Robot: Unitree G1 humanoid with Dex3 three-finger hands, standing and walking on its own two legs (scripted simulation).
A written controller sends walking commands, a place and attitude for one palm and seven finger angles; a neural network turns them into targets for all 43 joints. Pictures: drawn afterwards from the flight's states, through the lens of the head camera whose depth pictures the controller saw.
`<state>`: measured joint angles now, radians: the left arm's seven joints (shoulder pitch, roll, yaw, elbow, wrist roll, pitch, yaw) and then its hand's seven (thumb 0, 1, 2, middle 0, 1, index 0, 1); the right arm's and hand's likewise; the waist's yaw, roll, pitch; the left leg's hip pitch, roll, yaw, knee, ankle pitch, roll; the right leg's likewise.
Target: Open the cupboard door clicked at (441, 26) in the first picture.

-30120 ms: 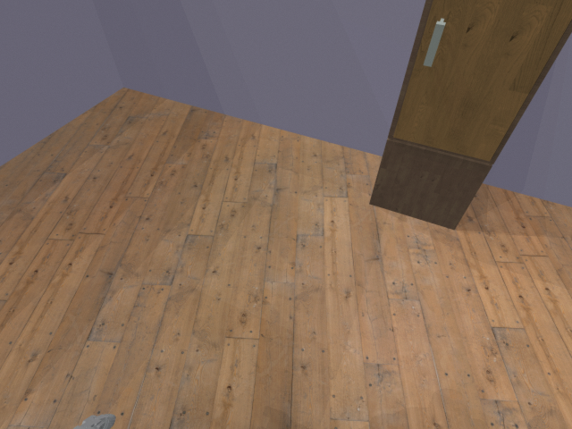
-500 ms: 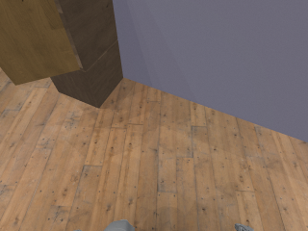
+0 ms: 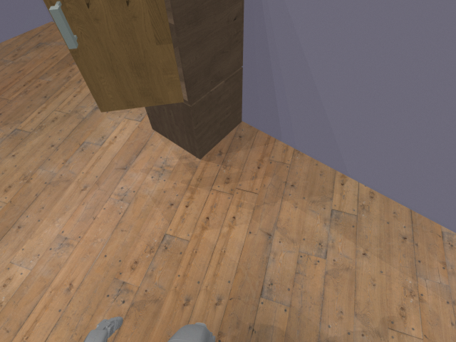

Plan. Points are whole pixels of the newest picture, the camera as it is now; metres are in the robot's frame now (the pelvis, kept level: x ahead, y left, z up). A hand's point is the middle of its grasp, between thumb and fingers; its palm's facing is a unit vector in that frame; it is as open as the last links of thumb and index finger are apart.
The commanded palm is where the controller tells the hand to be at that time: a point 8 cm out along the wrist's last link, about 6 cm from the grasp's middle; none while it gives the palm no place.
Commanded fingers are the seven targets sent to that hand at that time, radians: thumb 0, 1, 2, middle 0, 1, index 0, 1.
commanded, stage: turn to face it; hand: left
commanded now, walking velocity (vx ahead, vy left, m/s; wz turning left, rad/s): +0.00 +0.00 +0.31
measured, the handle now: (65, 25) +0.99 +0.57 +0.05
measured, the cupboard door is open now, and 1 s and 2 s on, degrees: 48 48 48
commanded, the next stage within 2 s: take the last steps up to it in 0.16 s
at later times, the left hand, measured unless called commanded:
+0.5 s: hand out of the picture +0.02 +0.23 -0.16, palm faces +0.23 -0.95 -0.21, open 7.4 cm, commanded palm none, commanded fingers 0.00 0.90 0.90 -0.20 -0.30 -0.20 -0.30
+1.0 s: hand out of the picture +0.05 +0.32 -0.18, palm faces +0.31 -0.94 -0.17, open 7.4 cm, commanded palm none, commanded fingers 0.00 0.90 0.90 -0.20 -0.30 -0.20 -0.30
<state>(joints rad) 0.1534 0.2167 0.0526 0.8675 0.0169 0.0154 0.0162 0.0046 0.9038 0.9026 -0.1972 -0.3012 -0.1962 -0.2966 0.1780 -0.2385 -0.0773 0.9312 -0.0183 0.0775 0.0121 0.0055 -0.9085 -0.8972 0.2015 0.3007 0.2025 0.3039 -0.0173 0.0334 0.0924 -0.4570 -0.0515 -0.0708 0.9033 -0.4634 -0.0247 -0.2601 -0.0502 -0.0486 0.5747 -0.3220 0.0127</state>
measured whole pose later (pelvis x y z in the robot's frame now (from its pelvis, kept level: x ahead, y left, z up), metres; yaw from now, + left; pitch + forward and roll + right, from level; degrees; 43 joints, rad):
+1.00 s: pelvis +0.11 +0.14 +0.00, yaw +14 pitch +0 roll +0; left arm 0.29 0.21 0.07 1.08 0.02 0.01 -0.01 0.01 0.91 0.90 -0.20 -0.30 -0.19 -0.30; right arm 0.20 -0.15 -0.04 0.98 -0.03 -0.05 -0.01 0.00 -0.93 -0.90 0.20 0.30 0.20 0.30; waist 0.03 -0.06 0.08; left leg -0.31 0.03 0.14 0.54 -0.23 0.04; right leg -0.46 -0.12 -0.06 1.15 -0.41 0.01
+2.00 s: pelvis +0.43 +0.26 +0.01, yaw +11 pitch +0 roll +1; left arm 0.18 0.19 0.05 1.04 0.02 0.00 -0.01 0.01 0.93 0.90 -0.19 -0.30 -0.19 -0.30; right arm 0.29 -0.16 -0.03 1.08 -0.03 -0.03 -0.02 0.00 -0.94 -0.90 0.20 0.30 0.20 0.30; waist -0.01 -0.02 0.04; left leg -0.17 0.01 0.15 0.41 -0.23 0.03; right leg -0.40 -0.08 -0.08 0.68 -0.29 0.00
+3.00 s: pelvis +0.44 +0.26 +0.01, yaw +13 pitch -1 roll +1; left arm 0.31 0.12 -0.01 1.13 0.01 -0.01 0.02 0.01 0.90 0.90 -0.20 -0.30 -0.20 -0.30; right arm 0.32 -0.16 -0.01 1.14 -0.02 0.01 -0.01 0.00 -0.92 -0.90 0.20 0.30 0.20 0.30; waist 0.00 -0.02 0.03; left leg -0.19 0.01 0.11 0.43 -0.22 0.02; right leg -0.10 -0.02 -0.01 0.43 -0.31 0.00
